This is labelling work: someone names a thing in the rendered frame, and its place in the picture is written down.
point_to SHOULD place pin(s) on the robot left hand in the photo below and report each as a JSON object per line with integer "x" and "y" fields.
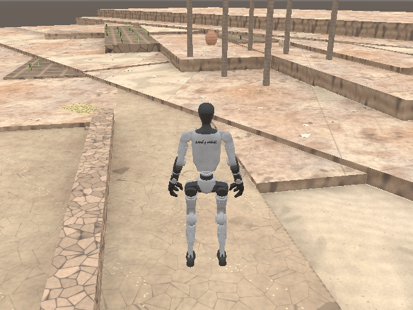
{"x": 172, "y": 187}

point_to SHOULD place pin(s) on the right robot upper arm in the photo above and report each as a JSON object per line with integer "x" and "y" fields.
{"x": 229, "y": 147}

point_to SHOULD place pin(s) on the left robot shin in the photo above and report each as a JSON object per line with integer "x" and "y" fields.
{"x": 190, "y": 236}

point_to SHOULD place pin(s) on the robot right foot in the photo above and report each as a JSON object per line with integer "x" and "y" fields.
{"x": 222, "y": 260}

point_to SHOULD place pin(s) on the robot right hand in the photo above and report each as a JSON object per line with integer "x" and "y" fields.
{"x": 239, "y": 187}

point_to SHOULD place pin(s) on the robot left forearm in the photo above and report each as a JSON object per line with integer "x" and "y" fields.
{"x": 175, "y": 172}

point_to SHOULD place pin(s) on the robot right forearm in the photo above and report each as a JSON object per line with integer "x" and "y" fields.
{"x": 236, "y": 173}

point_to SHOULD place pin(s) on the left robot upper arm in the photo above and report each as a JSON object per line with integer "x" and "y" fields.
{"x": 182, "y": 148}

